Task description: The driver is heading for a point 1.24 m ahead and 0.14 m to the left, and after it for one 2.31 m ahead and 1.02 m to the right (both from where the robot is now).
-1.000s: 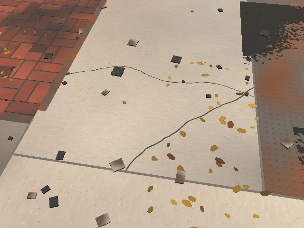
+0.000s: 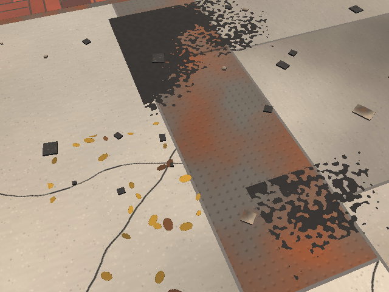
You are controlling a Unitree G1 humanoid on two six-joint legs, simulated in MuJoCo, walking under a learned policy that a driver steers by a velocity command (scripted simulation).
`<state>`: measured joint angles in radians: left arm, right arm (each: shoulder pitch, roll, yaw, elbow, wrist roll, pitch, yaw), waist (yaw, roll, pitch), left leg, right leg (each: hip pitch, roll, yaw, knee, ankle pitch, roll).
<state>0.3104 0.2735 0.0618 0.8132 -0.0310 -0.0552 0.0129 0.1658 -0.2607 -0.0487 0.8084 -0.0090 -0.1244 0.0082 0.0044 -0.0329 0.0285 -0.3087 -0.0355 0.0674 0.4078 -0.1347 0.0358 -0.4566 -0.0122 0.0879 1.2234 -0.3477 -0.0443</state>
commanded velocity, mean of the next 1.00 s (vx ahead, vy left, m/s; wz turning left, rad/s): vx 0.50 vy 0.00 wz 0.12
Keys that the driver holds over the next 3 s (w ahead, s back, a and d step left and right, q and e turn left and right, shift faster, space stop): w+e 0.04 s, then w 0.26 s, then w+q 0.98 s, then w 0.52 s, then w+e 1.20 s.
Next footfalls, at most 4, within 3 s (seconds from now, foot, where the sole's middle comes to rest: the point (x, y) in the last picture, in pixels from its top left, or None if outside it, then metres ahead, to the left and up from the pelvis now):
0.36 right None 0.34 -0.18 -0.77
0.92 left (187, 242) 0.64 0.06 -0.77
1.40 right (211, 167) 0.97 -0.03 -0.77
1.92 left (131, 145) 1.09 0.31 -0.77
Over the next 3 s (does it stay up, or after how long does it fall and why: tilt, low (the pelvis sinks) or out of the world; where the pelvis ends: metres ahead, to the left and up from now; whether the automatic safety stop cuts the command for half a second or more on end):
stays up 1.57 0.28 -0.02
